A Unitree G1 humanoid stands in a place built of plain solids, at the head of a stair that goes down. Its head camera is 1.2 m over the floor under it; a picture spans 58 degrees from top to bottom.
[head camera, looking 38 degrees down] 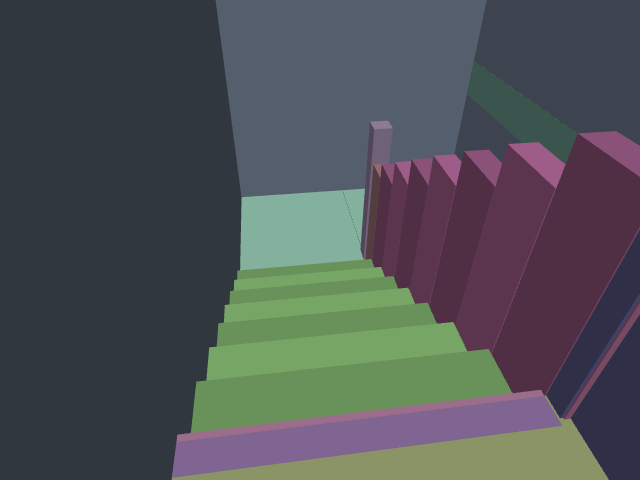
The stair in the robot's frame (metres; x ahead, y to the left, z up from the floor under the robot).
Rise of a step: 0.17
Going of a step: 0.29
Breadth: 1.11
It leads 8 degrees to the left of straight ahead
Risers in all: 8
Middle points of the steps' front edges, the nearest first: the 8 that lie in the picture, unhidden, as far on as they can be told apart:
0.71 -0.14 0.00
0.99 -0.10 -0.16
1.27 -0.07 -0.33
1.56 -0.03 -0.50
1.84 0.01 -0.66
2.12 0.05 -0.83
2.40 0.08 -0.99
2.69 0.12 -1.16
